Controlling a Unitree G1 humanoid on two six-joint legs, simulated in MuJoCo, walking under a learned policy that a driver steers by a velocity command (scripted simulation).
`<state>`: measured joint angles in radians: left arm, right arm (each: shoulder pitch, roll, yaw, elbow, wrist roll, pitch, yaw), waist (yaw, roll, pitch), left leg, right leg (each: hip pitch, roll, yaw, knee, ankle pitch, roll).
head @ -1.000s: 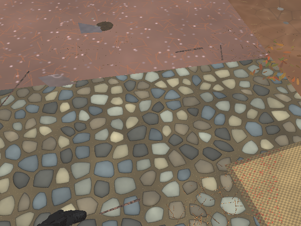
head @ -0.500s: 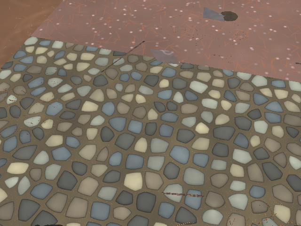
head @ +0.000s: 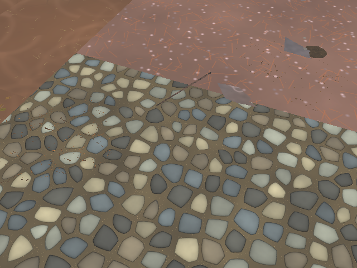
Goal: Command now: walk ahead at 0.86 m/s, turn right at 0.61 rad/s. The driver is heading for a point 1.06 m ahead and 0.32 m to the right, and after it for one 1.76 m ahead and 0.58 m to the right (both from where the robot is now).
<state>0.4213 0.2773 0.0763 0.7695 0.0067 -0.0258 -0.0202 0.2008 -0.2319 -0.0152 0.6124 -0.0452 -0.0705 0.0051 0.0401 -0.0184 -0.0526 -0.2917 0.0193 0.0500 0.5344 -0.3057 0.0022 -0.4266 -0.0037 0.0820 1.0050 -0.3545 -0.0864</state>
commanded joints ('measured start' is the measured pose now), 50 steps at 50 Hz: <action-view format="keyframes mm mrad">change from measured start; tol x32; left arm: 1 -176 73 8 -133 7 -18 -30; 14 -494 34 -36 -221 12 27 -94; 19 124 213 52 -46 10 17 -25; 50 -258 82 -81 -142 82 -55 0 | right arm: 1 95 -144 -48 -18 8 -20 -16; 16 273 -227 -65 206 7 -29 -45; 36 -257 -98 19 -68 16 0 28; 42 481 -306 -81 159 32 21 -18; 50 242 -183 -65 209 37 -10 10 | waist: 1 -75 164 44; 19 247 126 -115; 40 -135 -118 -73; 43 -103 466 -260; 46 -93 -53 4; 50 -10 16 133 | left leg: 1 298 298 -345 -361 -278 55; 11 291 211 144 -506 225 35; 17 444 259 248 -30 1540 6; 19 164 232 204 550 1216 44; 20 -189 28 174 912 40 20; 21 -539 -79 -20 1172 -137 -26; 35 -179 49 38 63 552 24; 41 272 -79 54 -13 197 151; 43 720 283 -875 -167 -175 383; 50 63 84 -527 -365 -25 315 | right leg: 1 -460 -71 3 204 111 32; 10 -521 -82 -111 87 342 7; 17 28 101 -323 -211 152 -144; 22 818 -234 688 -718 -95 -383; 30 34 -5 311 -870 198 -259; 40 610 -119 36 -457 1425 -48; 41 503 -94 -26 -158 1361 -38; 43 -214 188 -26 584 -90 52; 50 -240 -69 6 159 36 81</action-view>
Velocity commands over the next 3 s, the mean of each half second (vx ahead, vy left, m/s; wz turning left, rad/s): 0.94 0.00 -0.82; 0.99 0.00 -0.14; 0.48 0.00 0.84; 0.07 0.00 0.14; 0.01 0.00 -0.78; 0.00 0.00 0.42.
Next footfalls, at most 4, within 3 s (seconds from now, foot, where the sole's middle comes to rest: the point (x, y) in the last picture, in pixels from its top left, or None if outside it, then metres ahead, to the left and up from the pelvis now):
0.38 right None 0.41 -0.13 -0.77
0.82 left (251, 190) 0.86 -0.26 -0.77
1.24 right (316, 143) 1.14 -0.61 -0.77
1.64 left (259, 124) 1.26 -0.34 -0.77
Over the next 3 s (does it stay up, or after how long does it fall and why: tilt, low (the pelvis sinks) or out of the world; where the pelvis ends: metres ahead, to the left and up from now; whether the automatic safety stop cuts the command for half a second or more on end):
stays up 1.21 -0.51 0.01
